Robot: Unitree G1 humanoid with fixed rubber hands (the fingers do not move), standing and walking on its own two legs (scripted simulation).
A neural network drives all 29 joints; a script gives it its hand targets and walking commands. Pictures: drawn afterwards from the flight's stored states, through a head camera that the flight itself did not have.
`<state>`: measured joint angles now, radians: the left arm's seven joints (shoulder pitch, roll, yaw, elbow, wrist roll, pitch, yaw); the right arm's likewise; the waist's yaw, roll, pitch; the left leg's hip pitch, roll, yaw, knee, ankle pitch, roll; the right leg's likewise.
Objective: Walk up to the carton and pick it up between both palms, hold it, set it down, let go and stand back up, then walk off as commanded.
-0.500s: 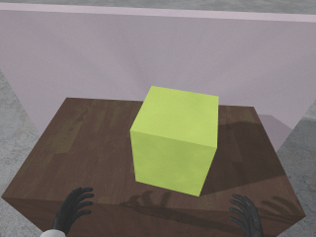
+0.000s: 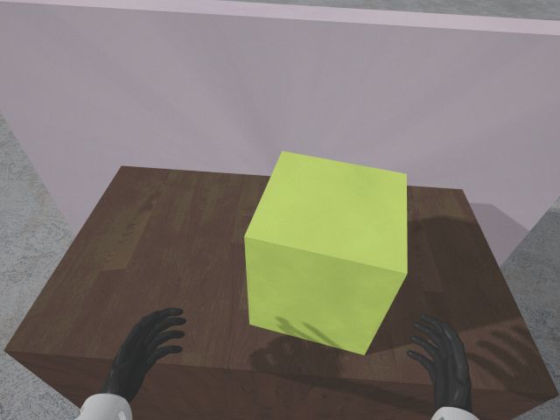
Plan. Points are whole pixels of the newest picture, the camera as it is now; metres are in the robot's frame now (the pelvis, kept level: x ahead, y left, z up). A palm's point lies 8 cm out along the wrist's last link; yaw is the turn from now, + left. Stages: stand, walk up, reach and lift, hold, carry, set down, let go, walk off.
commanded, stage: reach and lift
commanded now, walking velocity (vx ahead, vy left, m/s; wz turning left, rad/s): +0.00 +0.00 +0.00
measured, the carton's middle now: (323, 253) +0.40 -0.04 +0.00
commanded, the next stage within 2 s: none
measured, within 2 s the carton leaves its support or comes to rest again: neither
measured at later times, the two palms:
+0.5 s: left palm (152, 300) +0.27 +0.21 +0.06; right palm (466, 339) +0.23 -0.20 +0.06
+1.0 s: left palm (165, 230) +0.34 +0.20 +0.11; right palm (466, 283) +0.29 -0.20 +0.10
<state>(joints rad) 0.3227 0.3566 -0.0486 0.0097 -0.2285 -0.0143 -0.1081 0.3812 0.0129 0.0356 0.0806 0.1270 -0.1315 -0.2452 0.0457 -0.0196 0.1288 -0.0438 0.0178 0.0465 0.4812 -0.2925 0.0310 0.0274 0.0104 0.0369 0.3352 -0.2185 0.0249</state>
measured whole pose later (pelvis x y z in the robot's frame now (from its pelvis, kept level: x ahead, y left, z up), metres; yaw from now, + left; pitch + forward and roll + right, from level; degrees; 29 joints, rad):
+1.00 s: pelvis -0.01 -0.01 +0.01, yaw -1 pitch -4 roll -1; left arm -0.33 0.38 0.09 0.13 -0.21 0.44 -0.11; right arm -0.15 -0.11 -0.01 0.03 0.26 0.31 -0.28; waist -0.04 -0.04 0.11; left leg -0.11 0.01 0.06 0.40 -0.22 0.03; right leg -0.07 0.00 0.05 0.32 -0.18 0.03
